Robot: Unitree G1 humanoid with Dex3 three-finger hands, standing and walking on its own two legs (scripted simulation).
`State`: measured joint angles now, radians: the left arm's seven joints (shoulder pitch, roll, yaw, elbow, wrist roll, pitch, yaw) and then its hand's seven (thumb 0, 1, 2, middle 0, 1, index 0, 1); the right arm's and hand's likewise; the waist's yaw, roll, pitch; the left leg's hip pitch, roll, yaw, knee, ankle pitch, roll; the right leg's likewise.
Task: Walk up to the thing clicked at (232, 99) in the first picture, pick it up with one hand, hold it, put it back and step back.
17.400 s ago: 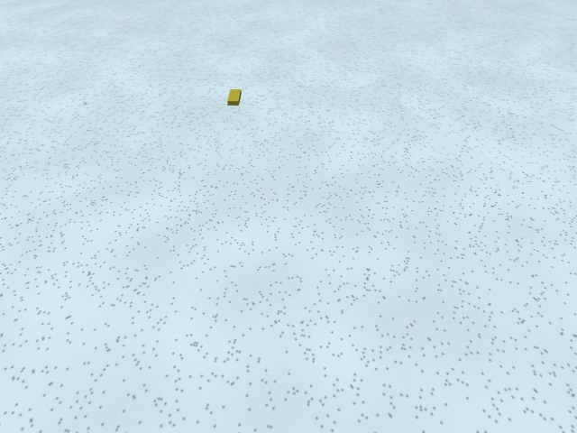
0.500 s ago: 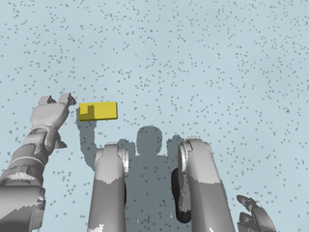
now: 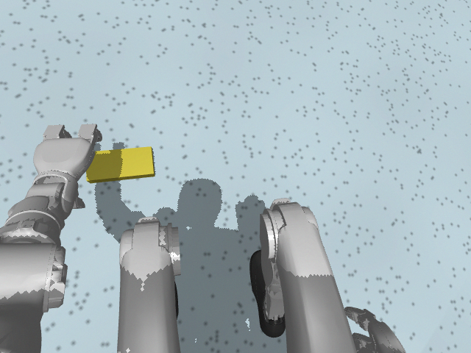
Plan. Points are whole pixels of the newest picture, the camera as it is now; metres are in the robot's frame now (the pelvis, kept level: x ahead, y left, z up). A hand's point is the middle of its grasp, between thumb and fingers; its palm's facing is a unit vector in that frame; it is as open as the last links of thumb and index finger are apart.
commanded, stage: rise first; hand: left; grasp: from above
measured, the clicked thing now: (121, 164) +0.49 +0.21 -0.34
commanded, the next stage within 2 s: none
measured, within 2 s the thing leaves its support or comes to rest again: neither
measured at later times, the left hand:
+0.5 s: hand (88, 168) +0.44 +0.25 -0.21, palm faces -0.48 -0.05 -0.88, open 14.0 cm
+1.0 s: hand (92, 166) +0.45 +0.24 -0.22, palm faces -0.47 -0.04 -0.88, open 14.0 cm
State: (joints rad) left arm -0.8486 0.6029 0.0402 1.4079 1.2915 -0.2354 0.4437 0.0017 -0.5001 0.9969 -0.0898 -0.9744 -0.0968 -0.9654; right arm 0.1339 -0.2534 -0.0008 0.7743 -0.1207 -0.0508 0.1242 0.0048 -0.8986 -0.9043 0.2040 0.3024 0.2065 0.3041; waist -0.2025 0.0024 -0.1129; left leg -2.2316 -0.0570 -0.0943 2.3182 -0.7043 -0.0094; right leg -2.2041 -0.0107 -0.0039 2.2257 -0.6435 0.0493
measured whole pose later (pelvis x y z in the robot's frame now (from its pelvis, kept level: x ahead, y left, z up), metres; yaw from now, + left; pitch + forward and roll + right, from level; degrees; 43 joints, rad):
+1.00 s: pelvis +0.01 +0.00 -0.03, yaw -2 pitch +35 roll -7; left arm -0.94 0.67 0.06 1.53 1.30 -0.22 0.50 0.00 -0.51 0.99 -0.09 -1.00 -0.10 -0.99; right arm 0.13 -0.27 0.05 0.76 -0.17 -0.07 0.15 0.00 -0.90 -0.90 0.20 0.30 0.21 0.30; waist -0.26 -0.01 -0.05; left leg -2.30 -0.05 -0.13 2.42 -0.73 -0.02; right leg -2.28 0.01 -0.03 2.31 -0.65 0.05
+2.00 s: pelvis +0.00 +0.00 -0.04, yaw -3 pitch +34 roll -8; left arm -0.93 0.71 0.07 1.54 1.31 -0.24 0.51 0.00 -0.46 0.96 -0.14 -0.98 -0.15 -0.97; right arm 0.16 -0.28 0.07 0.77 -0.17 -0.10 0.17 0.00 -0.90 -0.90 0.20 0.30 0.21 0.30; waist -0.27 -0.01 -0.05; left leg -2.32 -0.05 -0.13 2.44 -0.71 -0.02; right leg -2.29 0.01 -0.03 2.32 -0.63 0.06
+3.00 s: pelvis +0.00 +0.00 -0.04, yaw -3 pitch +34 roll -9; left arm -1.09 0.67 0.01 1.68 1.34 -0.19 0.57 0.00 -0.50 0.99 -0.09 -1.02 -0.10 -1.00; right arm 0.15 -0.28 0.10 0.76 -0.20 -0.13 0.20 0.00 -0.89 -0.89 0.20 0.30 0.20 0.30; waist -0.34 -0.02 -0.04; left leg -2.34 -0.05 -0.15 2.46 -0.72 -0.02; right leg -2.30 0.01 -0.05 2.33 -0.63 0.05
